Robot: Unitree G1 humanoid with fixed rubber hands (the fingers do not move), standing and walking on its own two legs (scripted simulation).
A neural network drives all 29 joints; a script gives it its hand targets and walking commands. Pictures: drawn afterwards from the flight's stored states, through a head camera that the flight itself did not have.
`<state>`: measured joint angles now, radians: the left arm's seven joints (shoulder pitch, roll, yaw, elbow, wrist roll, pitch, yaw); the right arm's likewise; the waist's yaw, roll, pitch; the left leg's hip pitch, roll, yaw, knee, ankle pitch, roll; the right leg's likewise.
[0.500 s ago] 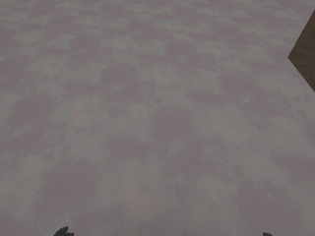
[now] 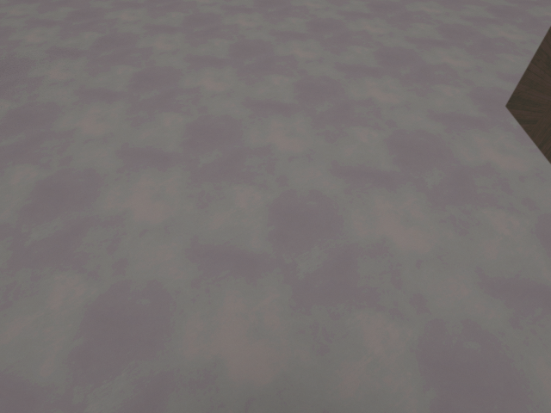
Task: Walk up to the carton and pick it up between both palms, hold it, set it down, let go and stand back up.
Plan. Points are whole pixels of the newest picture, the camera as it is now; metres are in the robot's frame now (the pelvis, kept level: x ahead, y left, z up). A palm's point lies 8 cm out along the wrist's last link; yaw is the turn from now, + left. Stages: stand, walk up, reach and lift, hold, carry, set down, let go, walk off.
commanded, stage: stand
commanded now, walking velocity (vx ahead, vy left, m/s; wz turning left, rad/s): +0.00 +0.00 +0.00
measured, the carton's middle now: out of the picture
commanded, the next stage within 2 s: none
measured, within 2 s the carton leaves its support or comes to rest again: neither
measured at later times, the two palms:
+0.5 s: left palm out of the picture +0.12 +0.30 -0.11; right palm out of the picture +0.09 -0.28 -0.11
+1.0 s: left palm out of the picture +0.10 +0.31 -0.12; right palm out of the picture +0.09 -0.28 -0.11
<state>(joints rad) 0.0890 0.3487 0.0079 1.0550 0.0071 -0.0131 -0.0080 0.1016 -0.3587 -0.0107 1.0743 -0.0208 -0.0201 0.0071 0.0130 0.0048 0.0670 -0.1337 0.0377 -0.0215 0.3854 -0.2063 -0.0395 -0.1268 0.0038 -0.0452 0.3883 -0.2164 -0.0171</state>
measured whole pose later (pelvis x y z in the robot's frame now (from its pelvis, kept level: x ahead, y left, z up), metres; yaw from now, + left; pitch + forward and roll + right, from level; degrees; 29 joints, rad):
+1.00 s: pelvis +0.01 +0.02 +0.00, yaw -1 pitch -3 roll +0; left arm 0.09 0.34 0.01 1.07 0.01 -0.01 0.00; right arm 0.09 -0.34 -0.01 1.08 -0.02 -0.02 0.00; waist 0.00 -0.02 0.06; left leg -0.10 0.01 0.00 0.33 -0.19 -0.01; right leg -0.09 -0.03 -0.02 0.33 -0.19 0.02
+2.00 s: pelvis +0.02 +0.02 +0.00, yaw -1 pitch -2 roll +0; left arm 0.09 0.35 0.00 1.06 0.01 -0.01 0.00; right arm 0.10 -0.35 -0.01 1.09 -0.02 -0.02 0.00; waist 0.01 -0.01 0.05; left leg -0.08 0.01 0.01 0.32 -0.19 -0.01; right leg -0.08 -0.03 -0.02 0.32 -0.20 0.02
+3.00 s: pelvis +0.01 +0.02 +0.00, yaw -1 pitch -3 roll +0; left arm 0.10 0.35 0.00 1.08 0.01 -0.01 0.00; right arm 0.12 -0.37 -0.02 1.10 -0.02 -0.01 0.00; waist -0.01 -0.01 0.06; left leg -0.08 0.02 0.00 0.31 -0.19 -0.02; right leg -0.08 -0.03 -0.02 0.31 -0.19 0.02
